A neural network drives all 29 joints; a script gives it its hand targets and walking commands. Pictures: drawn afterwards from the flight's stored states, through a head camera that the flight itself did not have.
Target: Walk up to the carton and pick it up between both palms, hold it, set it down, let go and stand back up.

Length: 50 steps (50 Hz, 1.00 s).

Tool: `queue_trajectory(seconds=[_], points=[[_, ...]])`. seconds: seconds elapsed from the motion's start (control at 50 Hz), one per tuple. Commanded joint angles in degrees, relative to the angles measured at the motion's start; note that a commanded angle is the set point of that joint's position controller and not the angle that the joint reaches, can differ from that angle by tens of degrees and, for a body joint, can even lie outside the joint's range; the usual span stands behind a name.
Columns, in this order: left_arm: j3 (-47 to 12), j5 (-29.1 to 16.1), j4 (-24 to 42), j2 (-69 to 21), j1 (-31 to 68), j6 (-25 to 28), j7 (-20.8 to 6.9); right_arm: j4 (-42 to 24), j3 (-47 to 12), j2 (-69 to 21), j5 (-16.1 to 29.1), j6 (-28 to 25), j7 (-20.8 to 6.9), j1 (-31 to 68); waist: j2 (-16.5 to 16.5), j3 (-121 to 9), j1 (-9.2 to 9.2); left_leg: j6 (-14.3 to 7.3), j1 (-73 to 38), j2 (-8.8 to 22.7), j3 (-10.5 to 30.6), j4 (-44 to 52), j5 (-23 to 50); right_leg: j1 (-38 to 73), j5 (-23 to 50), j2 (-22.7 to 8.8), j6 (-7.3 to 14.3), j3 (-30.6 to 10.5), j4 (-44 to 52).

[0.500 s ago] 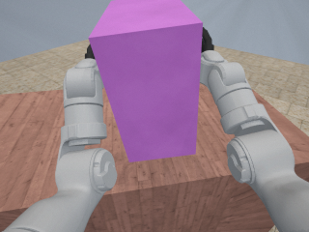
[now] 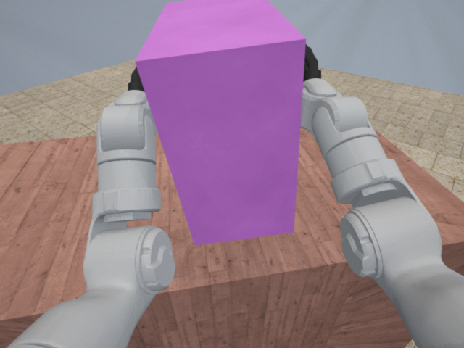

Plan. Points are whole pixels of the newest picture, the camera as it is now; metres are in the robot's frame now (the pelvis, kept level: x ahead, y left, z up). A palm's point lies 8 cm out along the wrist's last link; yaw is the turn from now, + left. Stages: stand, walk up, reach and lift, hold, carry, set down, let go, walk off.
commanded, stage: hold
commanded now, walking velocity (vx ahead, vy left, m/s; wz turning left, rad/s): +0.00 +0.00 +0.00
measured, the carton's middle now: (227, 113) +0.40 +0.00 +0.27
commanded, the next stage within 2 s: none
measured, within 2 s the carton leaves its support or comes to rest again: neither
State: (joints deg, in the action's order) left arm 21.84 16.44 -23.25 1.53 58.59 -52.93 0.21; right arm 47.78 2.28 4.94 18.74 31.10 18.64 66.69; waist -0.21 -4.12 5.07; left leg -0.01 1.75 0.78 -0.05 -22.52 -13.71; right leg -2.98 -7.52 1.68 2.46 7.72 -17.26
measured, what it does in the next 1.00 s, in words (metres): stands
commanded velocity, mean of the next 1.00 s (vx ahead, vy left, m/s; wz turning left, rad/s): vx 0.00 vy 0.00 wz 0.00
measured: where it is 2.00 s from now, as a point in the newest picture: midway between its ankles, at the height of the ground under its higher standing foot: outside the picture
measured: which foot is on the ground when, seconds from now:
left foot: down 0.00-1.00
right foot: down 0.00-1.00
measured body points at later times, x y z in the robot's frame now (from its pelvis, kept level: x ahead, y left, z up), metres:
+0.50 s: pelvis +0.00 +0.00 +0.00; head -0.07 +0.01 +0.44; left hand +0.40 +0.14 +0.30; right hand +0.40 -0.12 +0.31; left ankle -0.01 +0.11 -0.75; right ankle +0.03 -0.08 -0.75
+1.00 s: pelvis +0.00 +0.00 +0.00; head -0.08 +0.01 +0.44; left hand +0.39 +0.14 +0.31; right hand +0.39 -0.12 +0.31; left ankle -0.01 +0.11 -0.75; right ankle +0.03 -0.08 -0.75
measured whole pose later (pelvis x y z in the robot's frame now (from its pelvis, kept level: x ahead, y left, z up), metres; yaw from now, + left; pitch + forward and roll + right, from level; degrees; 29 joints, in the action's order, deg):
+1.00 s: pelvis +0.00 +0.00 +0.00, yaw +0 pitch -7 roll -1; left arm 23.1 17.4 -24.7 1.7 60.2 -52.6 -0.3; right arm 47.8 3.1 4.5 17.9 31.6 18.8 66.9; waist -0.4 -3.7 4.6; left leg -0.1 1.2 0.6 0.0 -21.8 -13.1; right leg -2.5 -7.2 1.6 2.4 7.6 -16.9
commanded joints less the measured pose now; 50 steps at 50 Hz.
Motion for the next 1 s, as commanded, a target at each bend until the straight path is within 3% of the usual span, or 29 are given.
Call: queue_trajectory(seconds=[0.0, 0.08, 0.18, 0.24, 0.26, 0.3, 0.34, 0.36, 0.4, 0.44, 0.48, 0.5, 0.54, 0.56, 0.58, 0.62, 0.64, 0.68, 0.76, 0.8, 0.82, 0.9, 0.98], points=[[-19.08, -7.70, 3.96, -33.60, 44.45, 5.31, -6.29, -15.92, -13.71, -39.34, 8.82, -0.41, -6.11, 43.41, 2.30, -18.44, -0.60, 2.23, 7.99, -2.75, 1.45, 4.75, 15.18, 15.28, 11.57, 2.01, -5.85, -5.51, -0.70], [-18.99, -6.74, 4.17, -32.63, 42.57, 4.64, -6.52, -16.68, -14.62, -38.93, 9.22, -0.33, -5.60, 43.05, 1.84, -19.13, -0.74, 1.94, 6.36, -3.47, 0.71, 3.44, 15.82, 15.84, 12.61, 1.95, -6.50, -6.03, -0.31], [-16.14, -5.53, -0.22, -30.67, 43.92, 4.73, -7.48, -10.89, -10.67, -37.52, 6.04, 0.17, -5.82, 42.15, 0.71, -13.38, -0.30, 1.28, 10.50, -3.23, 0.83, 5.79, 8.06, 12.73, 5.14, 1.02, -6.50, -5.97, 1.00], [-17.64, -6.46, 0.00, -32.38, 44.41, 5.18, -7.16, -13.89, -10.93, -38.16, 6.32, -0.56, -5.90, 44.81, 1.73, -16.99, 0.21, 1.62, 9.36, -2.88, 1.22, 5.08, 10.03, 14.15, 6.86, 1.75, -6.09, -5.64, 0.32], [-15.93, -5.62, -1.31, -31.70, 44.37, 5.36, -7.09, -12.17, -9.74, -37.87, 5.88, -0.44, -6.06, 44.56, 1.14, -15.75, -0.48, 1.33, 10.28, -2.96, 0.90, 5.23, 8.81, 14.19, 5.96, 1.80, -6.25, -5.76, 0.93], [-18.65, -7.26, 1.20, -32.95, 45.86, 5.86, -6.57, -12.69, -10.30, -37.87, 6.50, -0.82, -6.19, 44.05, 2.79, -17.76, 0.31, 2.02, 9.58, -2.99, 1.37, 4.86, 10.13, 13.94, 7.31, 1.91, -5.84, -5.68, 0.14], [-18.69, -7.29, 1.04, -33.05, 45.87, 5.90, -6.46, -13.68, -11.17, -38.53, 7.03, -0.90, -6.26, 45.70, 2.33, -19.32, 0.27, 1.78, 9.64, -3.15, 1.26, 4.58, 9.54, 14.65, 6.62, 1.63, -5.74, -6.12, 0.37], [-17.53, -6.48, -1.50, -33.07, 45.81, 5.78, -6.41, -12.38, -10.22, -37.81, 6.55, -0.77, -6.42, 46.42, 3.34, -16.96, -0.42, 1.54, 10.30, -3.20, 1.30, 5.17, 8.35, 13.76, 5.58, 1.42, -5.72, -6.20, 0.52], [-19.30, -7.36, 1.41, -33.11, 45.56, 6.03, -6.09, -12.60, -11.18, -37.93, 7.10, -0.88, -6.32, 44.69, 4.05, -19.45, 0.47, 1.97, 9.58, -3.10, 1.55, 4.40, 11.67, 14.72, 9.29, 1.56, -5.63, -5.82, -0.46], [-18.89, -6.50, 0.65, -33.72, 44.24, 5.59, -6.43, -11.43, -10.41, -37.25, 6.48, -0.77, -6.15, 43.18, 4.58, -17.80, 1.00, 2.50, 8.08, -2.84, 1.75, 4.29, 12.05, 13.85, 8.28, 1.64, -5.32, -5.85, -0.03], [-17.95, -6.30, 1.42, -32.01, 44.81, 5.65, -6.55, -11.92, -10.55, -37.27, 6.69, -0.86, -6.18, 43.70, 3.25, -18.68, 0.70, 2.38, 8.91, -3.28, 1.48, 3.86, 13.91, 14.22, 9.78, 1.57, -5.69, -5.78, -0.53], [-19.38, -7.27, 2.60, -33.04, 44.02, 5.86, -6.48, -14.93, -11.69, -37.46, 7.90, -1.29, -6.10, 44.33, 3.79, -21.77, 0.27, 2.63, 8.01, -3.29, 1.65, 3.55, 14.73, 15.91, 11.30, 1.69, -5.69, -5.89, -0.80], [-18.88, -6.87, 1.73, -32.51, 44.48, 5.38, -6.29, -12.88, -11.70, -37.35, 7.75, -0.57, -5.85, 44.01, 3.20, -18.73, 0.54, 2.36, 8.42, -3.67, 1.48, 3.63, 13.56, 15.16, 11.33, 1.62, -6.03, -6.13, -0.56], [-19.82, -7.14, 3.27, -32.86, 43.46, 5.52, -6.34, -14.89, -13.15, -38.16, 8.82, -0.90, -5.72, 43.13, 3.62, -21.05, 0.10, 2.24, 7.86, -3.49, 1.44, 3.44, 15.31, 16.24, 13.02, 1.64, -6.20, -6.07, -0.85], [-21.91, -8.15, 6.30, -33.75, 43.58, 5.59, -6.17, -17.63, -14.23, -38.35, 9.78, -1.18, -5.56, 43.60, 4.53, -23.25, 0.80, 2.55, 7.08, -3.52, 1.71, 2.73, 18.38, 17.31, 15.07, 2.08, -6.23, -5.89, -1.31], [-21.31, -8.28, 6.87, -32.66, 44.32, 5.70, -6.07, -17.36, -14.50, -39.81, 9.27, -0.51, -5.35, 42.12, 2.49, -22.96, 0.69, 2.44, 7.19, -3.84, 1.48, 2.59, 17.45, 16.72, 14.88, 1.73, -6.52, -6.47, -0.89], [-22.22, -8.84, 8.11, -32.39, 44.31, 5.67, -6.00, -18.35, -15.29, -39.64, 10.36, -0.40, -5.20, 42.18, 3.14, -23.51, 1.06, 2.34, 6.44, -3.89, 1.64, 2.39, 18.30, 16.91, 15.80, 1.71, -6.54, -6.44, -1.13], [-20.41, -7.49, 5.29, -32.67, 43.46, 4.89, -5.93, -15.90, -13.78, -38.26, 9.17, 0.28, -4.97, 41.39, 3.50, -19.29, 1.07, 2.64, 6.79, -3.55, 1.89, 3.21, 17.14, 14.84, 13.48, 1.76, -6.32, -5.95, -0.76], [-17.45, -5.39, 3.95, -30.91, 41.57, 4.46, -6.69, -14.98, -14.08, -38.41, 8.78, 0.55, -5.39, 40.84, 0.68, -16.18, -0.88, 1.75, 8.19, -3.38, 1.25, 4.89, 13.18, 15.14, 9.75, 1.91, -6.76, -5.78, 0.47], [-19.86, -7.06, 5.49, -33.04, 43.18, 4.52, -6.65, -18.12, -14.76, -39.34, 9.55, -0.08, -5.74, 42.94, 2.02, -19.18, -0.66, 1.84, 7.98, -2.80, 1.79, 4.71, 14.29, 15.99, 9.76, 2.36, -6.15, -5.73, -0.25], [-19.28, -7.50, 4.25, -32.93, 44.86, 4.74, -6.55, -16.95, -13.65, -39.43, 8.62, 0.07, -5.59, 43.98, 1.35, -19.20, -0.05, 1.82, 7.94, -3.23, 1.57, 4.54, 12.78, 14.96, 9.44, 2.04, -6.24, -5.78, 0.12], [-15.84, -4.61, -1.95, -31.73, 41.14, 4.09, -7.33, -12.95, -11.44, -37.65, 6.38, 0.32, -5.57, 42.08, 0.71, -12.76, -0.67, 1.28, 9.23, -3.18, 1.27, 5.58, 10.09, 12.66, 6.83, 1.09, -6.18, -6.05, 1.08], [-18.20, -6.88, 2.67, -32.48, 43.37, 4.89, -7.18, -16.99, -12.94, -38.22, 8.08, -0.60, -5.30, 44.76, 1.32, -19.53, 0.11, 1.84, 7.02, -3.17, 1.42, 3.93, 14.49, 15.52, 10.86, 1.89, -5.92, -5.75, -0.18]])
